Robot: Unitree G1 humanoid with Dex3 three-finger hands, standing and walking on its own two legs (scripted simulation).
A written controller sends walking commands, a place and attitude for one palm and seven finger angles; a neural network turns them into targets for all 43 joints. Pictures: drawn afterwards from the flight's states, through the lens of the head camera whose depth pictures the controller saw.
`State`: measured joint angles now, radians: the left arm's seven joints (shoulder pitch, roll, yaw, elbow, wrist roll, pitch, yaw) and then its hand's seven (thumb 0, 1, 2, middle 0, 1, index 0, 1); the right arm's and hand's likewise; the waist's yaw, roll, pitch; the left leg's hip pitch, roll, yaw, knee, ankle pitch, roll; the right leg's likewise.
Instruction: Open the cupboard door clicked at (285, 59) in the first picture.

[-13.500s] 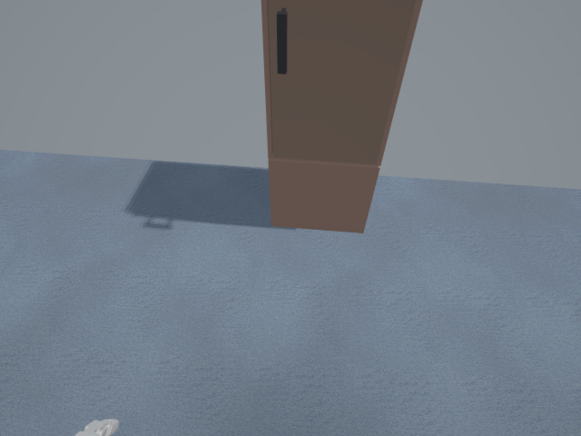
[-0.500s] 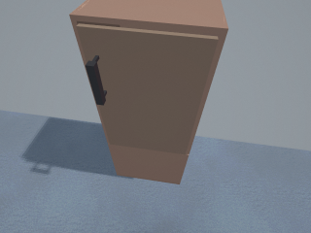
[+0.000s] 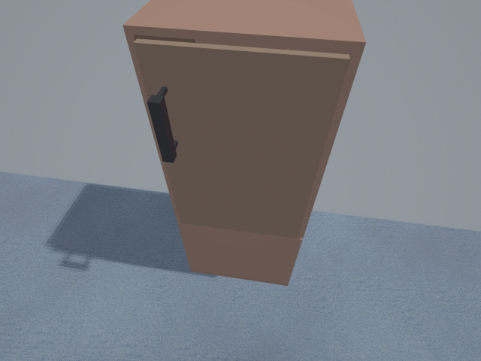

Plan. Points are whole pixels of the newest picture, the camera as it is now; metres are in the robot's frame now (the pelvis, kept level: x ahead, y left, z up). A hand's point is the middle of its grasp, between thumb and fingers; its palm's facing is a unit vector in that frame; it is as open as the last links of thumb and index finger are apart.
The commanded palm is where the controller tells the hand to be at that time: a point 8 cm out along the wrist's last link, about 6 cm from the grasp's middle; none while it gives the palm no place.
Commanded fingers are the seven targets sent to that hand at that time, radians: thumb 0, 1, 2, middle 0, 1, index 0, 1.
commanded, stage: look again from close up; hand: left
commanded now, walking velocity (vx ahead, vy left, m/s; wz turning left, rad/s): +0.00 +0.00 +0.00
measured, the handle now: (166, 125) +0.55 +0.20 +0.09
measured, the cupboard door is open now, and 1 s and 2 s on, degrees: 0 0 0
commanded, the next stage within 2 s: raise the hand with hooked fingers in 0.24 s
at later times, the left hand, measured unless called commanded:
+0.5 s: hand (111, 356) +0.14 +0.22 -0.04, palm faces +0.26 -0.96 -0.14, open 7.5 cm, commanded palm +0.09 +0.26 -0.05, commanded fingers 0.00 0.69 0.81 -0.22 -0.44 -0.22 -0.44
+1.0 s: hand (108, 326) +0.17 +0.22 +0.00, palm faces -0.05 -0.99 -0.09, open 10.1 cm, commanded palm +0.14 +0.28 +0.00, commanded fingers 0.00 0.11 0.56 -0.26 -0.81 -0.26 -0.81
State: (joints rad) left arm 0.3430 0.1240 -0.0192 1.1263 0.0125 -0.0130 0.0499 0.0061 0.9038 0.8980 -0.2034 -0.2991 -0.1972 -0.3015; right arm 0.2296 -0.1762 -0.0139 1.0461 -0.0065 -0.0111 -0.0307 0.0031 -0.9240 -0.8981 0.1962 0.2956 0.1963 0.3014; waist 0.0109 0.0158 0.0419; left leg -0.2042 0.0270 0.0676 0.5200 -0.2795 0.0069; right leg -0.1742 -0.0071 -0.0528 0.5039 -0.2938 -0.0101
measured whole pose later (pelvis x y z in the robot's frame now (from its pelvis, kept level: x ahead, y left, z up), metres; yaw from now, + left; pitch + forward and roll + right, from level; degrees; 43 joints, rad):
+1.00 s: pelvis -0.03 -0.01 -0.07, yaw +4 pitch +10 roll -3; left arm 0.32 0.30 0.26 0.02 -0.35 -0.44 -0.50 0.01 0.32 0.65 -0.24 -0.67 -0.23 -0.67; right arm 0.16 -0.25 0.01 0.56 0.05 -0.26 -0.05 0.01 -0.90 -0.90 0.20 0.30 0.20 0.30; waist 0.04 0.03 -0.08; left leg -0.80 0.04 -0.05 1.11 -0.49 -0.01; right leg -0.71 0.00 -0.15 1.04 -0.51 -0.03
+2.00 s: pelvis -0.01 +0.01 -0.02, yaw +3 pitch +3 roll -2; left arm -0.14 0.52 0.44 0.39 -0.37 -0.07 -0.60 -0.01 -0.50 0.30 -0.30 -1.20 -0.30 -1.20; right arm 0.28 -0.28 0.07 0.57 0.08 -0.21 -0.10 0.01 -0.90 -0.90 0.20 0.30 0.20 0.30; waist 0.01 0.04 -0.05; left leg -0.44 0.01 0.02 0.72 -0.34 0.03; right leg -0.37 -0.02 -0.08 0.67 -0.35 0.00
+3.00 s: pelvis -0.01 +0.00 -0.02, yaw +2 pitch +6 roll -1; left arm -0.41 0.51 0.41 0.71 -0.30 -0.14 -0.58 -0.01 -0.50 0.30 -0.30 -1.20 -0.30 -1.20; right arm 0.30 -0.30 0.05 0.60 0.07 -0.16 -0.10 0.01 -0.90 -0.90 0.20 0.30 0.20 0.30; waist -0.04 0.03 -0.05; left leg -0.47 0.02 0.03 0.70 -0.32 0.01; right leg -0.43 -0.01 -0.07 0.68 -0.35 -0.02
